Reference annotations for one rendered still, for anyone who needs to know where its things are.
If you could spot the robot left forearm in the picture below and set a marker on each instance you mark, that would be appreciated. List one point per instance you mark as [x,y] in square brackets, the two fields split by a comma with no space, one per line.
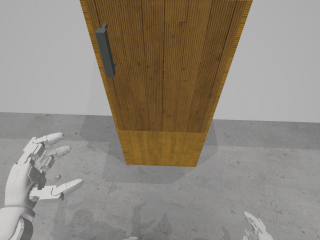
[16,222]

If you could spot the handle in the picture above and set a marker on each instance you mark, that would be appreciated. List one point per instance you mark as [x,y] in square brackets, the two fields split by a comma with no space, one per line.
[105,50]

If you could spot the cupboard door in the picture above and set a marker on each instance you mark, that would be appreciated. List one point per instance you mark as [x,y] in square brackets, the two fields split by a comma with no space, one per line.
[170,57]

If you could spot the robot right hand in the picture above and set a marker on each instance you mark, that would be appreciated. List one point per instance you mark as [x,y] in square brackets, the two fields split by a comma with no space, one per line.
[257,227]

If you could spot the robot left hand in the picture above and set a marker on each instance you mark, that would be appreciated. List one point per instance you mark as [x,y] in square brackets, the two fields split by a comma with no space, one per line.
[20,188]

